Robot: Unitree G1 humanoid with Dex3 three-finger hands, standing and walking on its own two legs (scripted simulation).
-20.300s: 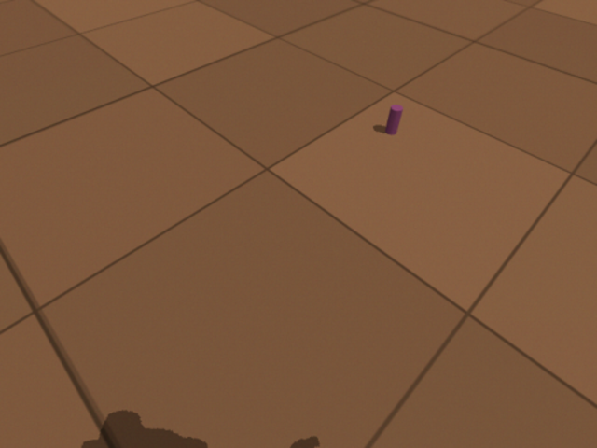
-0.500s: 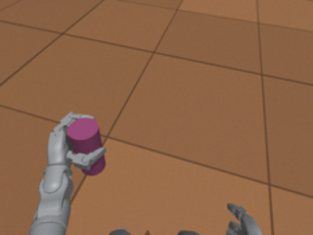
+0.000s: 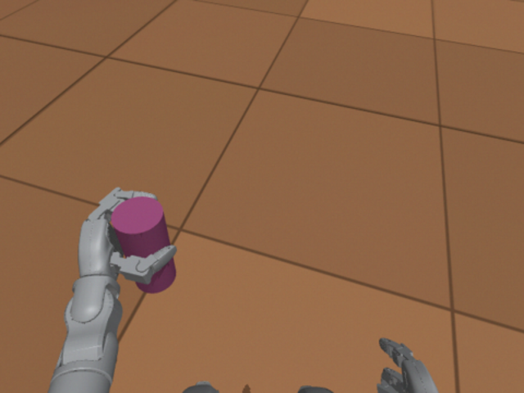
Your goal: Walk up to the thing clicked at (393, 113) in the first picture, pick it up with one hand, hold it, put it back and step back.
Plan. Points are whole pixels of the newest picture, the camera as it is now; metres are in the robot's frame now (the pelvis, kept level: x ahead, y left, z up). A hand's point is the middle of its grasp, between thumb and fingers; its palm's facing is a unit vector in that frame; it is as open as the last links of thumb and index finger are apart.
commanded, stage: hold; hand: left
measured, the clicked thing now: (147, 248) +0.33 +0.17 +0.03
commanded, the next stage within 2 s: crouch in 0.70 s
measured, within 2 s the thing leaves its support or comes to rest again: neither
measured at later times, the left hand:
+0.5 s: hand (141, 232) +0.34 +0.17 +0.06, palm faces +0.09 -1.00 -0.01, open 10.1 cm
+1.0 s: hand (143, 239) +0.34 +0.17 +0.04, palm faces +0.13 -0.99 +0.02, open 10.0 cm
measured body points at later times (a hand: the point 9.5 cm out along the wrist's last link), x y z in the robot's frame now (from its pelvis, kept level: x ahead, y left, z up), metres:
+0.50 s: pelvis +0.01 +0.00 +0.00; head +0.04 +0.01 +0.45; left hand +0.33 +0.22 +0.06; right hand +0.14 -0.24 -0.11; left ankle +0.03 +0.13 -0.70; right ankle +0.00 -0.12 -0.70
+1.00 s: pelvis +0.00 +0.00 +0.00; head +0.05 +0.01 +0.44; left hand +0.32 +0.23 +0.04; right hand +0.13 -0.24 -0.11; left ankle +0.03 +0.13 -0.70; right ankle +0.00 -0.12 -0.70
